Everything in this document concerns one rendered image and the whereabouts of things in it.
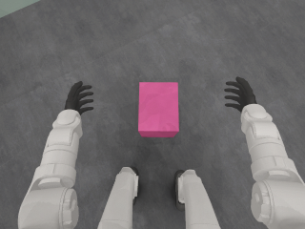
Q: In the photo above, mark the carton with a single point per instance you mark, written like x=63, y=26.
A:
x=158, y=114

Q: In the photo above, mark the robot left forearm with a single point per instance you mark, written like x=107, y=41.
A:
x=57, y=167

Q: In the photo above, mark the robot left upper arm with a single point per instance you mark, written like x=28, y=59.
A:
x=53, y=208

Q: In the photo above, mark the right robot hand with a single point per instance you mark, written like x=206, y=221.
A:
x=245, y=92

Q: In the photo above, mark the robot right forearm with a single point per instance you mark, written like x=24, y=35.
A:
x=265, y=145

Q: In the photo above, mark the robot left shin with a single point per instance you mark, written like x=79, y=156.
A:
x=126, y=169

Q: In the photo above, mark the left robot hand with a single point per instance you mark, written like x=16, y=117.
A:
x=73, y=101

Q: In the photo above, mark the robot right upper arm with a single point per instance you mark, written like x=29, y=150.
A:
x=279, y=204

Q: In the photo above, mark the robot right thigh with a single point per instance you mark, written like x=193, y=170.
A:
x=199, y=212

